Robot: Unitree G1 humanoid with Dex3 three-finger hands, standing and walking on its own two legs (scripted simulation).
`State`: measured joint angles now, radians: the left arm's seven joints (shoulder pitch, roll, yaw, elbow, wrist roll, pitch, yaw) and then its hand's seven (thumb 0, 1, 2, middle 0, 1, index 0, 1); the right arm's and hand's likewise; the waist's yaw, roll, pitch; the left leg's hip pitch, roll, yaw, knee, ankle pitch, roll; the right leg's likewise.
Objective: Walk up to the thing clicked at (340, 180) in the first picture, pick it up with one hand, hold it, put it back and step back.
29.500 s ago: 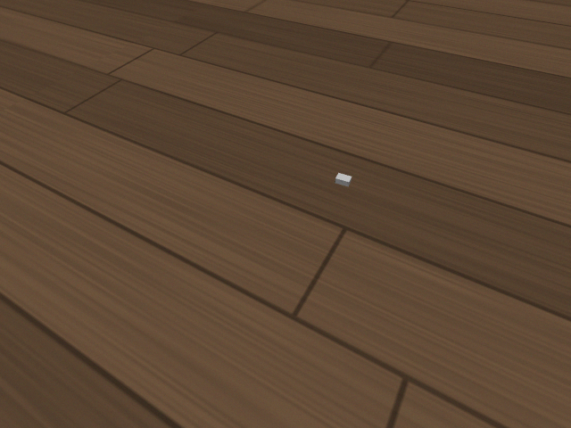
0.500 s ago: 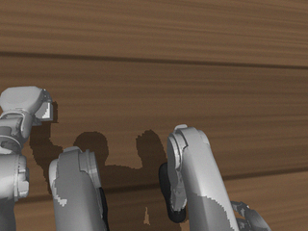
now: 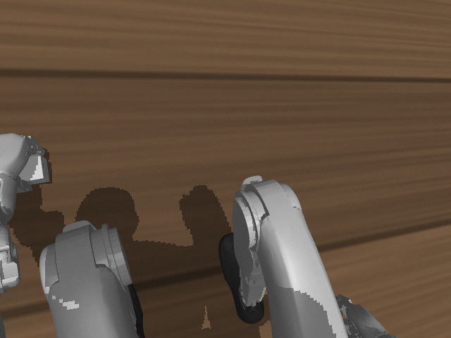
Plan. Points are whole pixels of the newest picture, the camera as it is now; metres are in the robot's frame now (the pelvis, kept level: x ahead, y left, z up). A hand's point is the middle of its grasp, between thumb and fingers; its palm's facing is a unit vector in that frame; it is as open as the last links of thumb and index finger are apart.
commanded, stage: rest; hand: left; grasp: from above
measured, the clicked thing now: (23, 171) +0.44 +0.28 -0.24
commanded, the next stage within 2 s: open in 1.16 s
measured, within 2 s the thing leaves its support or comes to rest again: rests again in 0.70 s
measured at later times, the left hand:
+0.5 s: hand (22, 174) +0.43 +0.28 -0.23, palm faces -0.46 -0.08 -0.88, open 7.3 cm
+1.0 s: hand (30, 174) +0.43 +0.27 -0.25, palm faces -0.45 -0.07 -0.89, open 7.3 cm
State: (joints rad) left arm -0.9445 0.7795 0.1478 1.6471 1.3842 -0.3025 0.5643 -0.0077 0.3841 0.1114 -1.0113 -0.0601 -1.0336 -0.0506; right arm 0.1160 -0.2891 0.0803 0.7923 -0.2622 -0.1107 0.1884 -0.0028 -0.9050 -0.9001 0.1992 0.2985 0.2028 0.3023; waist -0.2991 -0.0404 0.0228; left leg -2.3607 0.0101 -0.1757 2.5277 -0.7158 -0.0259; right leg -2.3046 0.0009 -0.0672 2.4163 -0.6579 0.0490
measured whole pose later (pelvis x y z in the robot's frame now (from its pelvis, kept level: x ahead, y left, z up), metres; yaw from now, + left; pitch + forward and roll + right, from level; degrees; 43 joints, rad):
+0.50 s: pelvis +0.00 +0.01 -0.01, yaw -3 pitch +29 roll -11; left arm -0.93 0.83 0.17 1.70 1.39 -0.29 0.65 -0.01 0.40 0.04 -1.04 -0.01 -1.06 0.00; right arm 0.08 -0.30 0.14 0.79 -0.32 -0.18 0.27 0.00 -0.91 -0.90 0.20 0.30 0.20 0.30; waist -0.33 -0.07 0.07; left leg -2.36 0.01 -0.22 2.60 -0.75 -0.02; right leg -2.29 0.02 -0.10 2.45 -0.67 0.07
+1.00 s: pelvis +0.00 +0.01 -0.01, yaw -4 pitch +27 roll -12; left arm -0.94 0.85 0.12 1.74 1.38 -0.27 0.72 -0.01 0.39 0.04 -1.05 0.00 -1.07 0.00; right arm 0.05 -0.33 0.19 0.78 -0.34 -0.25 0.31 0.00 -0.91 -0.91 0.20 0.30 0.20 0.30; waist -0.35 -0.09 0.11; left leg -2.35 0.01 -0.24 2.60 -0.75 -0.01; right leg -2.27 0.03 -0.11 2.43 -0.66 0.07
